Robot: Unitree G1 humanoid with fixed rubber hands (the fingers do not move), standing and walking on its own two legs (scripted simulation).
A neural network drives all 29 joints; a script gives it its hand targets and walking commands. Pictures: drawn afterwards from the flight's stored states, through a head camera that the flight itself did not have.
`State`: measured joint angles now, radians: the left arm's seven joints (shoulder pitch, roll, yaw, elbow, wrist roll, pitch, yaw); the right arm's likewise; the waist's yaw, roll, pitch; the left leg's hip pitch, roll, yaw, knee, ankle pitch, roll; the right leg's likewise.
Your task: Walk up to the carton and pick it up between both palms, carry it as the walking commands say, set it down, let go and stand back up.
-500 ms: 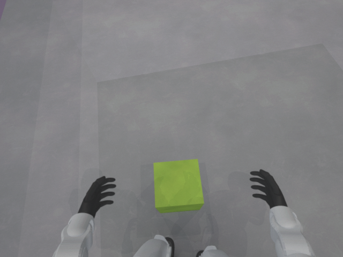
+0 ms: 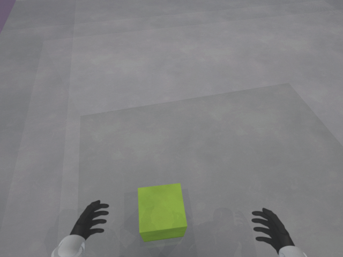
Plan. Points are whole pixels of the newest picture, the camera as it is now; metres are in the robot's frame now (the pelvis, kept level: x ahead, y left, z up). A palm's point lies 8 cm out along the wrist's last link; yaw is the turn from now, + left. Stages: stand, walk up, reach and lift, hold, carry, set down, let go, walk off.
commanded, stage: let go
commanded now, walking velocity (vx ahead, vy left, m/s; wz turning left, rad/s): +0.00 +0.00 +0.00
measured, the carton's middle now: (161, 213) +0.37 +0.06 -0.65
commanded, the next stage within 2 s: stand in 0.18 s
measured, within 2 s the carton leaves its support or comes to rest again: neither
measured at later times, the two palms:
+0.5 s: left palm (43, 253) +0.13 +0.31 -0.09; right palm (300, 246) +0.15 -0.27 -0.06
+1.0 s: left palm out of the picture +0.09 +0.33 -0.10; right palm out of the picture +0.10 -0.27 -0.08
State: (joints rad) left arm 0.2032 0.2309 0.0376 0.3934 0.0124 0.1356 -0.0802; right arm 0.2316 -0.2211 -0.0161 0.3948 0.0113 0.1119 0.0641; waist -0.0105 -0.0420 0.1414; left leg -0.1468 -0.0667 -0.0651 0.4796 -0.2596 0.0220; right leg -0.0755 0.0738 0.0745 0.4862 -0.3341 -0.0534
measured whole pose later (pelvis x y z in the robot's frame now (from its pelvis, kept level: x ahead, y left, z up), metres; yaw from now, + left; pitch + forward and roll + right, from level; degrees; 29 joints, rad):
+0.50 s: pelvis +0.02 +0.02 +0.00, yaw +0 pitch -2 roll +0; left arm 0.24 0.34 0.06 0.69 0.03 0.04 0.03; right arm 0.20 -0.33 -0.06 0.72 -0.04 0.01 -0.02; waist 0.01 -0.05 -0.03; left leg -0.18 -0.08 -0.05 0.51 -0.29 0.05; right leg -0.08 0.06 0.09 0.46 -0.34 -0.02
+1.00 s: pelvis +0.00 +0.04 +0.00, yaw +0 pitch -2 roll +0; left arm 0.23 0.37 0.02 0.88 0.02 0.00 0.02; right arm 0.18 -0.36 -0.02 0.92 -0.03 -0.02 -0.02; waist 0.00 -0.04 -0.01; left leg -0.14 -0.10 -0.04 0.41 -0.22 0.07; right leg -0.07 0.03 0.10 0.41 -0.30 0.00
